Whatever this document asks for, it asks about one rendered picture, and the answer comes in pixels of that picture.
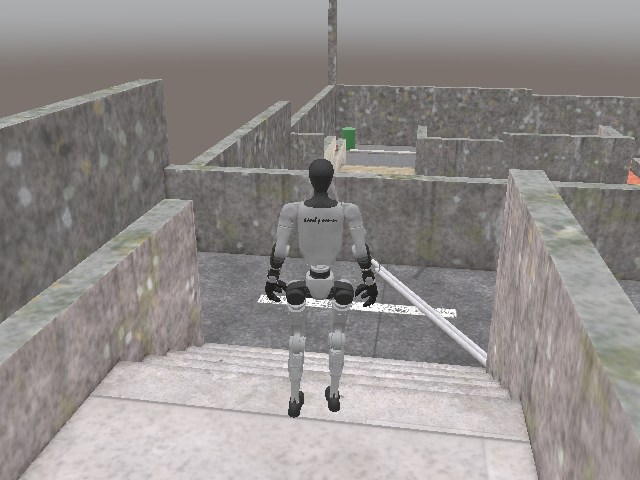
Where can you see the right robot forearm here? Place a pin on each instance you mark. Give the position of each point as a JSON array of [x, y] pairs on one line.
[[366, 268]]

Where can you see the right robot upper arm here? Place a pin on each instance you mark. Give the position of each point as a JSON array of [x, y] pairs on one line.
[[352, 213]]

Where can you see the left robot upper arm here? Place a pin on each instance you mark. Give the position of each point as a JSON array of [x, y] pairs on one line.
[[288, 212]]

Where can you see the left robot hand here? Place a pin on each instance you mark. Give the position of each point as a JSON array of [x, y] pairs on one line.
[[270, 287]]

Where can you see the right robot hand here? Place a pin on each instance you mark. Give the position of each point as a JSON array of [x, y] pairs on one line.
[[371, 291]]

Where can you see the right robot shin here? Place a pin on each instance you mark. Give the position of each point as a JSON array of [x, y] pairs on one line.
[[336, 363]]

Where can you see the robot right foot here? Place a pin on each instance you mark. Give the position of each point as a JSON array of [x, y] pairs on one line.
[[333, 403]]

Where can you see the left robot forearm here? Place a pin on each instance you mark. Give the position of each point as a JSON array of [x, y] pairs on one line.
[[275, 267]]

